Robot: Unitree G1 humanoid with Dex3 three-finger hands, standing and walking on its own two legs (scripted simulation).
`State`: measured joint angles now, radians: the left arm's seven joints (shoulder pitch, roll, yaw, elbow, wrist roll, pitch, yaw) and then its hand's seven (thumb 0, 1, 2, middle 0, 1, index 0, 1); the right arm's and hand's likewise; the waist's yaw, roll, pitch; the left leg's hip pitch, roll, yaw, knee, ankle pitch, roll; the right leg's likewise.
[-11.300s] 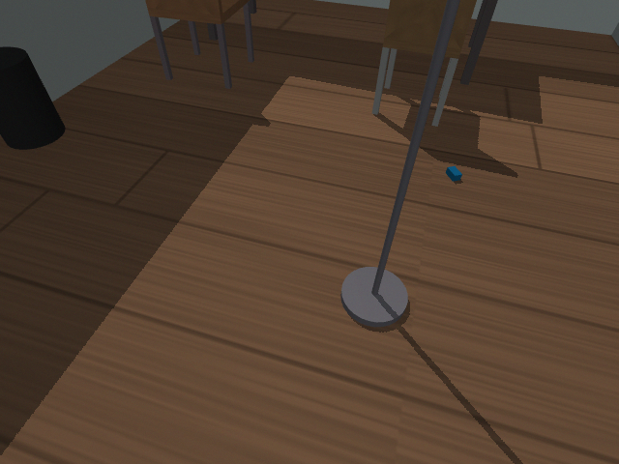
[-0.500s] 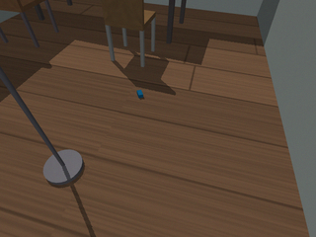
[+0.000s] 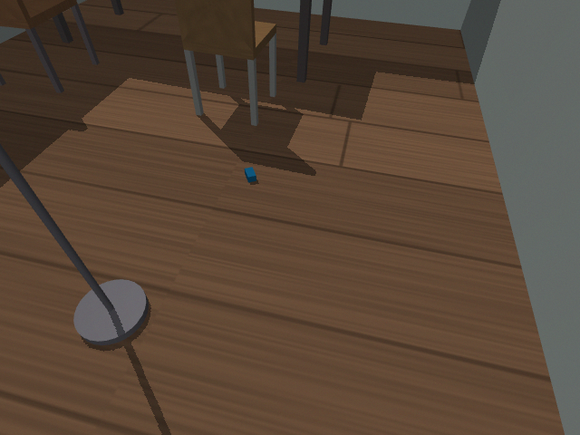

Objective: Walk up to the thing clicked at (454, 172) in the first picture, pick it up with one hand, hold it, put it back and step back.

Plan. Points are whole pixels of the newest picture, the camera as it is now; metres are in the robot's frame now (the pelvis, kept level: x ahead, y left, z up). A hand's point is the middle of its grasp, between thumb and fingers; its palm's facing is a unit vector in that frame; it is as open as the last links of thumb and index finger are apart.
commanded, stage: stand
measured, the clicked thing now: (250, 174) +1.50 +0.26 -0.76
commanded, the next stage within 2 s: none
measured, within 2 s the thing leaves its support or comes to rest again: neither
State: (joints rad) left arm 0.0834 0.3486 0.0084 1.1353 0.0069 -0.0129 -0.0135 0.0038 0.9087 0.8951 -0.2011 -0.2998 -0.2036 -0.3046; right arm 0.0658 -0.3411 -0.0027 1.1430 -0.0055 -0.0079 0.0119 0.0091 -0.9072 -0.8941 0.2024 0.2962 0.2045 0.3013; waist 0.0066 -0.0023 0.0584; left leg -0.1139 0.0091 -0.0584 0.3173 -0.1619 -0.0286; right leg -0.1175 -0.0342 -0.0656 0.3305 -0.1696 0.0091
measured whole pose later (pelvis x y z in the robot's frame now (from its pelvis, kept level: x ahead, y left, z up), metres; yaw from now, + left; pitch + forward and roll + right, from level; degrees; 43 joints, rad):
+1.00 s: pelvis +0.01 -0.01 +0.00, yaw -1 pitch -2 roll +0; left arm 0.10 0.36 0.00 1.12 0.01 -0.01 -0.01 0.00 0.91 0.90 -0.20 -0.30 -0.20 -0.30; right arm 0.10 -0.35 0.01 1.13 -0.01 0.00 0.01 0.01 -0.91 -0.89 0.20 0.30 0.20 0.30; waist 0.00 0.00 0.06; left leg -0.10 0.02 -0.05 0.32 -0.18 -0.04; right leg -0.11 -0.02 -0.06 0.33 -0.18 0.00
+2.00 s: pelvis +0.01 -0.01 +0.00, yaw -1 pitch -2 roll +0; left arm 0.11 0.36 0.00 1.12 0.01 -0.01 -0.01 0.00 0.91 0.90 -0.20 -0.30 -0.20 -0.30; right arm 0.12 -0.35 0.01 1.12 -0.01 -0.01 0.01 0.01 -0.91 -0.89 0.20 0.30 0.20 0.30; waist 0.00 0.00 0.06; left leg -0.09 0.03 -0.04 0.31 -0.18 -0.04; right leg -0.11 -0.02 -0.05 0.33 -0.19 0.00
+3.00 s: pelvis +0.02 +0.00 +0.00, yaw -2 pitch -2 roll +0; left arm 0.12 0.36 0.00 1.12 0.01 -0.01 -0.01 0.00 0.91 0.90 -0.20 -0.30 -0.20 -0.30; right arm 0.12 -0.35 0.01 1.11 -0.01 -0.01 0.01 0.01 -0.91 -0.89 0.20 0.30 0.20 0.30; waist 0.00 0.00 0.06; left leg -0.08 0.03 -0.03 0.31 -0.19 -0.03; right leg -0.10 -0.02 -0.04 0.33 -0.19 0.00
